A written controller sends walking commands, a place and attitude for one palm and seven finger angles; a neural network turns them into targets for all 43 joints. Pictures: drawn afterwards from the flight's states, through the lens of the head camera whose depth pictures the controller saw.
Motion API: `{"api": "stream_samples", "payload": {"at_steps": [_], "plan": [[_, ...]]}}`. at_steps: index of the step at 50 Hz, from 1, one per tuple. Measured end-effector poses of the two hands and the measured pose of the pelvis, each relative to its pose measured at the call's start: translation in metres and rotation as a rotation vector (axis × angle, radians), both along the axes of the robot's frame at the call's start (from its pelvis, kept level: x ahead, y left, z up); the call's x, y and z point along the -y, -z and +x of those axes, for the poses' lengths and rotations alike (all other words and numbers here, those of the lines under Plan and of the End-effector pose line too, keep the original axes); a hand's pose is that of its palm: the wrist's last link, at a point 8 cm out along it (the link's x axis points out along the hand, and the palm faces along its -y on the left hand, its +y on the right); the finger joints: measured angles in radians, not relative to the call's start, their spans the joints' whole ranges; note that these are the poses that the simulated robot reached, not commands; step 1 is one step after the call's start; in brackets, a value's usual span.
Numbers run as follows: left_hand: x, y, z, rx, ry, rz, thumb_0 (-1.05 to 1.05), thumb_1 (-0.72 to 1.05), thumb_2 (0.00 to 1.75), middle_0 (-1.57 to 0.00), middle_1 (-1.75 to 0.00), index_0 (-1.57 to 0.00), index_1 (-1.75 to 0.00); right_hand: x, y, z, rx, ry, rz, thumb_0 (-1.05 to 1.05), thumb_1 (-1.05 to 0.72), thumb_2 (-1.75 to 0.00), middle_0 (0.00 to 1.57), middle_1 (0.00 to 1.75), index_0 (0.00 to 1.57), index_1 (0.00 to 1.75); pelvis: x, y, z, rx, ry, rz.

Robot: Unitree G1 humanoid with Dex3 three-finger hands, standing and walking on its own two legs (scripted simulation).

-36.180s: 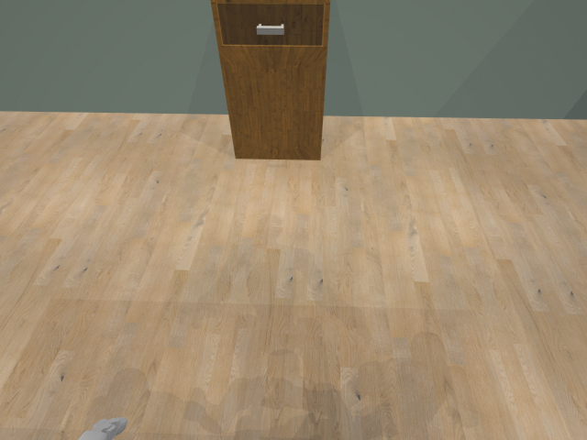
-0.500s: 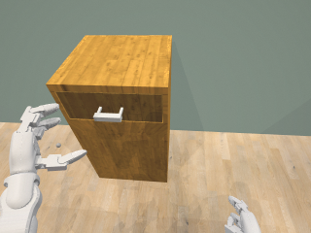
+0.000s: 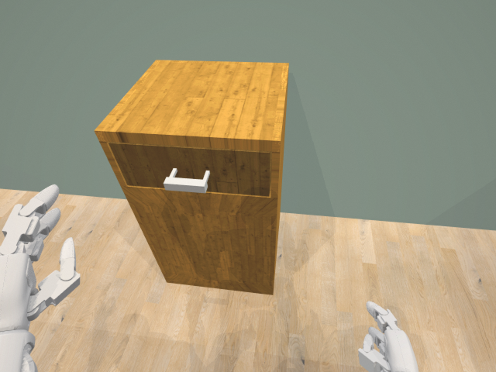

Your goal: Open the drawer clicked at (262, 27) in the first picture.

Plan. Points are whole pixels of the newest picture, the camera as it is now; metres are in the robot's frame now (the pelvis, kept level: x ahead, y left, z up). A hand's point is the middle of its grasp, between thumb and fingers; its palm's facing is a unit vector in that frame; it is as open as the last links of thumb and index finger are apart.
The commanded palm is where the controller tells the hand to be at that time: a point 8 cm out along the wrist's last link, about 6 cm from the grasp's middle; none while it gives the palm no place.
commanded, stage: draw the hand back to the body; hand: left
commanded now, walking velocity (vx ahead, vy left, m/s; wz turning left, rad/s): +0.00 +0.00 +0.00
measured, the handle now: (188, 179) +0.58 +0.25 -0.07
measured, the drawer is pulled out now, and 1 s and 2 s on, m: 0.00 0.00 0.00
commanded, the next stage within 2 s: step back with the hand held close in 0.08 s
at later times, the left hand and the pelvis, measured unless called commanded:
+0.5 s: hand (57, 293) +0.16 +0.26 +0.14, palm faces +0.28 -0.82 -0.49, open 7.5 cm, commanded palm +0.10 +0.31 +0.17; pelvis -0.03 +0.02 +0.00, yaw +1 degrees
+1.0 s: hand (2, 355) +0.09 +0.27 +0.15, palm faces +0.37 -0.83 -0.41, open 7.5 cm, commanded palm +0.03 +0.31 +0.17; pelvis -0.10 +0.03 -0.01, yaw +1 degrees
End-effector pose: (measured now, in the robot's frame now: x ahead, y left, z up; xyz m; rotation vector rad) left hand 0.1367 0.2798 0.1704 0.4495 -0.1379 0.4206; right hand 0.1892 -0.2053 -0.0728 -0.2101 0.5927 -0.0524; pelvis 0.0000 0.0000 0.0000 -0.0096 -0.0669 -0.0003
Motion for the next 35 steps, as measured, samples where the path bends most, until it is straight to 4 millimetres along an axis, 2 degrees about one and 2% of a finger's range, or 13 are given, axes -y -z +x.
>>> {"api": "stream_samples", "payload": {"at_steps": [10, 14, 19, 25, 35], "plan": [[0.0, -0.001, 0.001, 0.013, 0.032, 0.0, 0.01, 0.87, 0.89, -0.21, -0.31, -0.21, -0.31, -0.006, 0.002, -0.019, -0.019, 0.002, -0.003, 0.01, -0.9, -0.9, 0.2, 0.3, 0.21, 0.3, -0.005, 0.0, -0.006, 0.008, 0.006, 0.001], [-0.008, -0.005, 0.001, 0.011, 0.045, 0.046, 0.01, 0.88, 0.89, -0.21, -0.3, -0.21, -0.3, -0.001, 0.005, -0.025, -0.065, 0.019, -0.01, 0.01, -0.9, -0.9, 0.2, 0.3, 0.21, 0.3, -0.008, 0.0, -0.009, -0.034, -0.01, -0.01], [-0.015, 0.005, 0.001, -0.058, 0.068, 0.06, 0.01, 0.88, 0.9, -0.21, -0.3, -0.21, -0.3, 0.008, 0.009, -0.035, -0.132, 0.056, -0.044, 0.01, -0.9, -0.9, 0.2, 0.3, 0.21, 0.3, -0.016, 0.001, -0.016, -0.08, -0.016, -0.012], [-0.021, 0.011, -0.011, -0.124, 0.106, 0.068, 0.01, 0.88, 0.9, -0.21, -0.3, -0.21, -0.3, 0.01, 0.008, -0.045, -0.169, 0.095, -0.068, 0.01, -0.9, -0.9, 0.2, 0.3, 0.2, 0.3, -0.025, 0.002, -0.026, -0.1, -0.015, -0.007], [-0.03, -0.002, -0.043, -0.019, 0.102, 0.109, 0.01, 0.88, 0.9, -0.21, -0.3, -0.21, -0.3, -0.009, -0.001, -0.056, -0.104, 0.061, -0.048, 0.01, -0.9, -0.9, 0.2, 0.3, 0.2, 0.3, -0.027, 0.007, -0.055, -0.091, -0.016, -0.002]]}}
